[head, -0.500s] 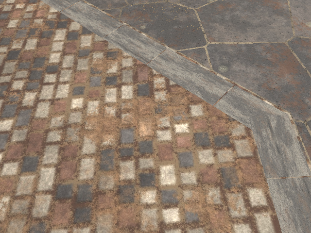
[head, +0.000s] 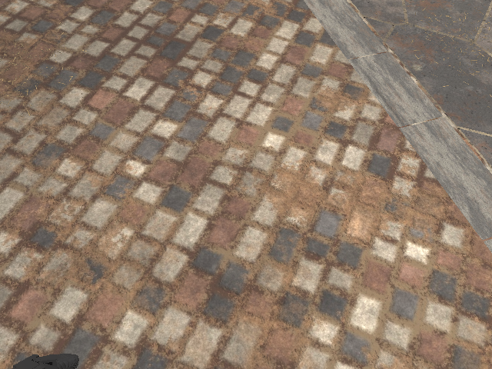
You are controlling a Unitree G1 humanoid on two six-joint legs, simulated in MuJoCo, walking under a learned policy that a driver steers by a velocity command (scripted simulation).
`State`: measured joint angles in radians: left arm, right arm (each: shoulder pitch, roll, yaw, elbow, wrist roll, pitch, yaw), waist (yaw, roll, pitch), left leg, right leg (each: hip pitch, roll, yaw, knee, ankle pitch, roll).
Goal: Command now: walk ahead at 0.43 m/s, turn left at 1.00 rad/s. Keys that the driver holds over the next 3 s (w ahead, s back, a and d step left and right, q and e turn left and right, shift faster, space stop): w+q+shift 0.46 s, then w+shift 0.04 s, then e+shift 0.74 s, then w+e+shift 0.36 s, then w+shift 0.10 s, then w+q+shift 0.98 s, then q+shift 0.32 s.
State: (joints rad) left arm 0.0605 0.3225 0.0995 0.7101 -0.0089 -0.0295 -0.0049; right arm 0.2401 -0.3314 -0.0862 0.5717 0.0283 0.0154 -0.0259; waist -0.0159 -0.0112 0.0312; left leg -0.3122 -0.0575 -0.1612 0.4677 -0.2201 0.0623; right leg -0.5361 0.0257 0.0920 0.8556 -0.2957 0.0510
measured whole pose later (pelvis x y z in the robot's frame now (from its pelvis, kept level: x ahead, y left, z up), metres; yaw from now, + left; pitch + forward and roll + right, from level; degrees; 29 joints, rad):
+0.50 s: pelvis +0.21 +0.03 -0.02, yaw +28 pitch +3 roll +0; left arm 0.51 0.31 0.06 0.84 0.04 -0.09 0.00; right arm 0.07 -0.35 -0.05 0.58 -0.04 0.04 0.11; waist 0.10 0.06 -0.01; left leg -0.80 0.04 0.01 1.09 -0.12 0.04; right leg 0.12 -0.04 -0.21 0.24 -0.41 0.04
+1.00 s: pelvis +0.47 +0.19 -0.01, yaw +19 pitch +1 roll +2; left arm 0.18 0.30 0.06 0.70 -0.01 0.00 -0.02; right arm 0.11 -0.28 -0.06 0.77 0.02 -0.05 -0.03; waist -0.01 -0.01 0.10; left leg -0.04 -0.03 0.26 0.38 -0.35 0.05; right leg -0.63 -0.07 -0.08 0.73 -0.02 0.02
